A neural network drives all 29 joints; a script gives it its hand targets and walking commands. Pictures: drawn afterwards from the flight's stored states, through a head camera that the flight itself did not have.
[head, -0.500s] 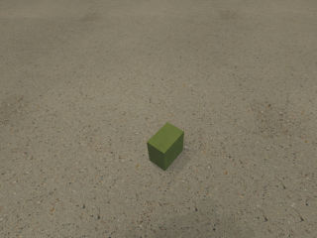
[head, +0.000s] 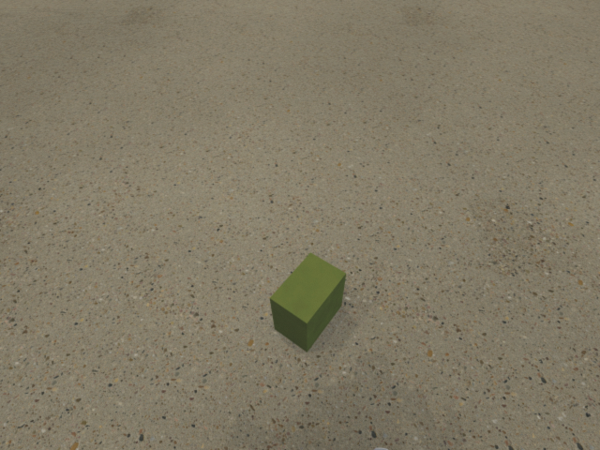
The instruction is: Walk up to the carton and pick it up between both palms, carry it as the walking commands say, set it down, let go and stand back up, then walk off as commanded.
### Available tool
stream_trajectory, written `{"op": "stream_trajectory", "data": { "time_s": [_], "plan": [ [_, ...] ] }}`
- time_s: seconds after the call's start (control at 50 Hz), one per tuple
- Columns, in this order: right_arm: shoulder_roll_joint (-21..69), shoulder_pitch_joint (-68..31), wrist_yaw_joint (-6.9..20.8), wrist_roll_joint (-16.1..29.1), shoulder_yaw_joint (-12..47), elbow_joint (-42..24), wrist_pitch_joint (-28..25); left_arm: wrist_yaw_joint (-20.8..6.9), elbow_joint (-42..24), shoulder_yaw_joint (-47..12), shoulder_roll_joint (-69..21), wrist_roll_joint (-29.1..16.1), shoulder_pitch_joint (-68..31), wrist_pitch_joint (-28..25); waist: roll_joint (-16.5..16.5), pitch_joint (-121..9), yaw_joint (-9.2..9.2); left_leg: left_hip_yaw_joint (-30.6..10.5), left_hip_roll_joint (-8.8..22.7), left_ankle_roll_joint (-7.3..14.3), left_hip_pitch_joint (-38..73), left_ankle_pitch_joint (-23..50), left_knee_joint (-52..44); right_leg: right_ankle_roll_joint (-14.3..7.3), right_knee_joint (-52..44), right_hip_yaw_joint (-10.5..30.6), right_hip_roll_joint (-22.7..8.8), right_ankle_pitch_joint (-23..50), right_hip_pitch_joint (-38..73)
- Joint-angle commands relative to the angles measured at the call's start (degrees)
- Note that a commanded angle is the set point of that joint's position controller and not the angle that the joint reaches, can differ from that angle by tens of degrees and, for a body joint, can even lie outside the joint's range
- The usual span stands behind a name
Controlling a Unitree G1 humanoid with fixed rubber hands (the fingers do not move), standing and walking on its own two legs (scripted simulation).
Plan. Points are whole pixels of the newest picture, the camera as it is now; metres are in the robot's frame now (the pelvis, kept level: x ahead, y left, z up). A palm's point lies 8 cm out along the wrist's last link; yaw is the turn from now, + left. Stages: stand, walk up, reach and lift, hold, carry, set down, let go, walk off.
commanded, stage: walk up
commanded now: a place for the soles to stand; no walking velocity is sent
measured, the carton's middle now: (308, 302) +0.68 +0.01 -0.64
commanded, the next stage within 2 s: none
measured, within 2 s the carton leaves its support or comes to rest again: neither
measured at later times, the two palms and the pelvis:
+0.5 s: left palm out of the picture +0.15 +0.35 -0.11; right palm (517, 440) +0.18 -0.28 -0.11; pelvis +0.08 +0.03 -0.01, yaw -2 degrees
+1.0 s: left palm (99, 412) +0.21 +0.31 -0.09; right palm (543, 438) +0.18 -0.31 -0.10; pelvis +0.10 +0.01 +0.02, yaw -3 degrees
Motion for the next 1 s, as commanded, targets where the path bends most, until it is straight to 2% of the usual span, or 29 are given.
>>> {"op": "stream_trajectory", "data": {
  "time_s": [0.0,0.02,0.04,0.06,0.1,0.12,0.16,0.18,0.2,0.22,0.24,0.26,0.28,0.3,0.32,0.36,0.38,0.4,0.42,0.44,0.48,0.54,0.6,0.68,0.74,0.78,0.82,0.92,0.98],
  "plan": [
    [-8.24,-4.72,-0.69,0.46,-2.51,-5.37,0.04,1.88,1.36,5.20,13.35,0.55,11.37,-1.84,-2.16,-6.24,6.90,-3.28,2.90,4.56,-15.57,-8.19,4.57,-2.01,-13.88,7.33,-0.80,-0.07,23.02],
    [-5.87,-4.05,-1.08,0.38,-2.04,-6.90,0.16,2.67,0.13,6.27,18.04,0.81,13.07,-2.23,-13.19,-6.92,6.63,-0.33,-3.06,0.34,-24.72,-10.80,19.61,-9.41,-21.38,32.88,-16.37,-4.25,25.50],
    [-9.78,-5.67,-2.18,0.68,-2.44,-6.07,0.45,2.68,-1.27,6.49,20.82,-0.11,11.40,-1.92,-8.48,-5.47,7.77,-7.58,-1.02,0.74,-26.99,-14.32,23.58,-15.86,-21.38,37.90,-23.07,2.70,24.68],
    [-12.22,-5.27,-2.42,0.69,-3.37,-4.81,0.44,3.14,-1.73,6.13,20.23,-0.94,10.30,-2.04,-2.75,-3.64,6.41,-9.85,-0.05,0.30,-26.86,-12.06,24.98,-16.29,-18.94,34.04,-21.84,5.79,22.96],
    [-9.65,-2.16,-2.56,0.80,-2.80,-4.44,0.38,3.84,-3.11,4.86,16.06,-0.45,6.08,-1.62,-3.40,-2.29,3.76,-8.53,1.92,0.14,-23.66,-10.51,21.99,-15.51,-15.01,26.73,-19.25,21.17,19.43],
    [-10.07,-0.24,-2.28,1.00,-3.08,-2.07,0.46,3.60,-3.35,4.76,16.61,-0.14,4.12,-1.46,-8.98,-2.97,2.66,-6.54,2.31,0.35,-18.68,-9.59,19.52,-13.64,-14.73,20.26,-17.10,20.25,14.94],
    [-8.92,-2.02,-1.77,0.70,-2.55,-2.08,0.64,3.17,-4.82,3.95,15.36,1.00,-0.29,-0.52,-10.79,-0.76,2.19,-3.23,-0.93,0.09,-10.20,-11.01,11.58,-12.16,-15.62,17.19,-14.60,17.74,4.57],
    [-8.71,0.19,-1.70,0.64,-3.00,-0.74,0.68,3.19,-4.72,3.68,15.97,0.94,-0.43,-0.39,-7.95,-3.69,1.56,-1.81,-1.18,0.64,-2.19,-5.54,8.69,-10.54,-11.59,12.32,-12.98,23.19,1.53],
    [-8.72,2.80,-1.92,0.53,-3.09,1.43,0.57,2.92,-4.38,3.38,15.82,0.20,-1.73,0.07,-9.54,-5.56,-0.03,1.00,-2.88,0.72,3.33,-0.01,3.54,-8.64,-7.43,8.80,-9.54,19.75,-0.13],
    [-10.22,4.18,-2.41,0.27,-3.97,1.96,0.75,3.21,-4.08,2.77,13.89,-0.09,-3.44,0.56,-5.08,-6.71,-1.75,-1.11,-4.17,1.41,9.55,2.26,-0.90,-6.01,-0.73,6.48,-5.86,14.13,-2.75],
    [-13.67,6.00,-3.23,-0.51,-4.66,2.62,0.23,3.22,-3.95,1.40,9.84,-0.91,-3.25,0.85,1.79,-8.24,-2.52,-11.76,3.49,4.88,11.70,8.19,-7.98,-2.51,6.94,3.72,-3.35,7.69,-8.05],
    [-18.10,2.28,-3.48,-0.51,-4.98,0.62,-0.60,3.20,-5.39,0.53,6.89,-1.86,-3.14,1.36,9.72,-8.69,-0.29,-30.44,14.35,9.34,11.65,4.39,-15.13,1.15,14.74,1.46,1.44,-5.44,-12.38],
    [-18.64,-1.03,-3.46,-0.26,-4.97,0.34,-0.69,4.02,-3.40,1.21,11.06,-2.02,-3.38,2.15,9.54,-5.31,-0.59,-31.09,18.20,14.24,2.38,3.83,-16.93,0.84,17.30,6.95,0.53,-15.89,-8.20],
    [-14.67,-3.91,-3.49,0.07,-3.80,1.01,-0.28,3.66,-0.81,1.84,12.07,-1.56,-1.33,2.53,5.99,-3.56,1.32,-27.69,16.30,13.86,-1.36,1.07,-16.78,0.79,15.20,5.47,-1.14,-14.86,-3.14],
    [-14.39,-7.28,-3.61,0.18,-3.15,1.22,0.14,3.60,0.12,1.53,11.89,-1.63,1.13,2.18,11.14,-3.63,3.02,-23.90,13.42,12.83,-2.37,0.72,-13.95,0.16,10.50,3.67,0.39,-14.07,-1.53],
    [-12.59,-8.60,-3.37,1.31,-2.25,2.55,0.96,3.60,4.22,1.60,12.67,-0.09,1.23,1.78,6.02,-3.77,3.09,-17.70,9.85,7.90,-6.12,-0.17,-11.02,-0.23,0.40,0.71,1.66,-3.50,7.76],
    [-12.53,-11.41,-3.21,0.40,-2.23,2.91,1.06,3.44,4.60,2.11,10.93,0.33,1.78,1.36,2.79,-5.06,4.77,-15.44,7.58,6.38,-5.94,-1.83,-8.62,-0.69,-4.47,4.43,0.40,-2.40,9.29],
    [-12.47,-9.66,-3.07,1.03,-2.17,3.43,1.11,3.18,3.47,1.82,13.10,0.62,-2.19,1.37,0.24,-5.39,1.75,-10.38,4.35,3.75,-3.77,-2.96,-5.45,-1.77,-7.67,9.58,-1.48,1.30,5.79],
    [-11.76,-9.82,-3.07,0.43,-1.93,4.92,1.07,2.75,3.64,2.16,13.31,0.28,-5.53,1.34,2.81,-4.41,0.47,-9.38,2.03,2.64,-3.66,-6.02,-6.72,-2.81,-7.36,12.30,-2.76,-2.09,4.49],
    [-11.31,-9.65,-2.83,0.43,-1.78,5.22,0.66,2.67,3.57,1.07,11.26,0.11,-5.64,1.38,0.25,-6.27,0.43,-9.80,2.69,3.05,1.30,-6.20,-7.13,-2.35,-7.33,10.41,-2.63,-1.99,2.50],
    [-12.29,-10.79,-3.06,0.55,-1.82,7.28,0.50,3.23,6.19,0.59,10.85,-0.32,-6.31,1.48,3.54,-2.79,1.62,-13.67,6.04,4.05,1.69,2.02,-10.58,-0.41,-3.96,5.80,0.19,4.84,3.24],
    [-11.33,-10.36,-3.50,1.24,-1.21,9.26,0.30,3.22,7.58,0.81,12.21,-0.84,-6.02,1.22,3.23,-8.38,1.87,-11.07,6.43,4.58,4.36,16.24,-8.72,-0.12,-5.51,5.92,-0.98,14.63,10.07],
    [-9.75,-14.74,-3.38,1.32,-0.66,9.42,0.51,3.03,8.72,-0.23,10.50,-0.86,-7.53,1.56,5.52,-3.56,1.66,-7.86,3.98,3.16,4.29,9.84,-9.65,-1.10,-7.14,7.62,-1.53,15.58,8.03],
    [-9.71,-13.90,-3.28,1.88,-0.85,11.54,0.97,3.19,9.50,-0.54,11.34,-0.22,-9.15,1.91,0.95,-6.20,0.87,-8.54,5.43,2.94,7.28,8.82,-12.26,-1.05,-10.06,7.80,-2.24,14.94,9.15],
    [-8.77,-14.77,-3.42,1.87,-0.67,12.80,1.23,3.22,10.26,-0.30,11.38,-0.17,-11.37,1.66,-2.08,-5.82,0.80,-4.76,3.15,1.97,7.62,8.08,-9.21,-1.44,-14.16,10.40,-4.43,13.98,9.09],
    [-9.29,-13.85,-3.25,0.83,-0.94,13.32,1.21,3.02,10.31,-0.80,10.73,0.17,-12.33,1.68,1.66,-6.32,0.18,-4.89,2.87,1.44,10.70,10.25,-11.26,-1.49,-13.66,11.01,-4.72,14.11,8.21],
    [-10.22,-14.74,-3.12,0.92,-0.90,13.65,1.15,2.84,11.56,-0.43,10.91,-0.55,-12.46,2.10,-0.43,-4.42,1.31,-5.55,3.33,2.09,10.46,11.88,-13.16,-0.72,-14.16,8.96,-2.55,14.28,9.42],
    [-8.85,-17.18,-3.16,0.97,-0.64,14.50,1.46,2.93,11.26,-0.51,10.41,0.14,-12.54,2.48,-4.41,-5.04,1.33,-3.83,2.22,1.27,11.73,7.95,-13.37,-1.41,-18.55,11.72,-5.26,13.89,9.97],
    [-9.58,-15.38,-3.24,1.21,-0.44,15.95,1.34,2.48,11.83,-0.70,10.24,-0.29,-12.36,2.55,0.85,-8.10,1.97,-5.47,3.92,1.04,13.56,9.80,-16.22,-0.42,-16.59,10.64,-4.40,14.22,12.49]
  ]
}}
